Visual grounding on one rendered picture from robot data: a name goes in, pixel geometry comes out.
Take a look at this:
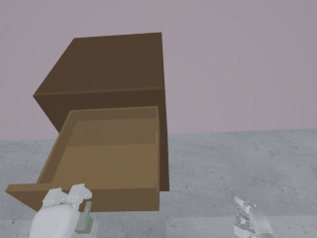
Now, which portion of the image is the left robot hand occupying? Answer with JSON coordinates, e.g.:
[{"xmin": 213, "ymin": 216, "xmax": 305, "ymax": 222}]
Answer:
[{"xmin": 30, "ymin": 183, "xmax": 92, "ymax": 238}]

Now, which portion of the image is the drawer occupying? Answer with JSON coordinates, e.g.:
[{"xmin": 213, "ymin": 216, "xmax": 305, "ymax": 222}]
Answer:
[{"xmin": 5, "ymin": 106, "xmax": 160, "ymax": 212}]

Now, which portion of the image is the handle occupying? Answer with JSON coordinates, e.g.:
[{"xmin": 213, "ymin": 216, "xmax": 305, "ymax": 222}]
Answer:
[{"xmin": 74, "ymin": 201, "xmax": 94, "ymax": 234}]

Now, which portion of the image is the cabinet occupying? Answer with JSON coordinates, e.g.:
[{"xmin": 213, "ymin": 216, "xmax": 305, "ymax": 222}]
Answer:
[{"xmin": 33, "ymin": 32, "xmax": 169, "ymax": 191}]

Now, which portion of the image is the right robot hand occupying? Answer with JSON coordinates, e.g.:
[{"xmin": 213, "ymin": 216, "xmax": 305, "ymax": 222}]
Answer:
[{"xmin": 233, "ymin": 195, "xmax": 273, "ymax": 238}]

